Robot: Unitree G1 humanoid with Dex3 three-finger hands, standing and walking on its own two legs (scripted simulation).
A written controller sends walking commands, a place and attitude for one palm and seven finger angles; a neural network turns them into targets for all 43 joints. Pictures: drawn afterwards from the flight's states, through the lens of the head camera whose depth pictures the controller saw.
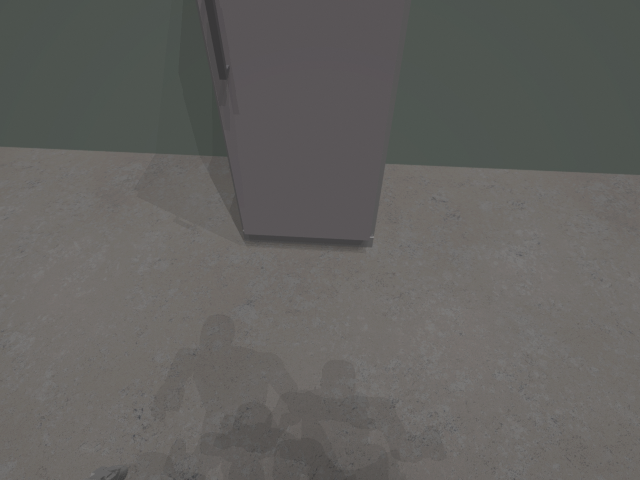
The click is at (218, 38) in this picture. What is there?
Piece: fridge door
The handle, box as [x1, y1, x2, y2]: [205, 0, 229, 79]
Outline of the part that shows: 205,0 219,78 226,79 229,67 225,64 214,0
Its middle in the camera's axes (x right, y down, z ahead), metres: -0.26 -0.54 +0.97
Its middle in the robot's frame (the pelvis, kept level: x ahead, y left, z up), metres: +1.08 +0.32 +0.13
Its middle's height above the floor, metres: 0.90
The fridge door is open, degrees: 0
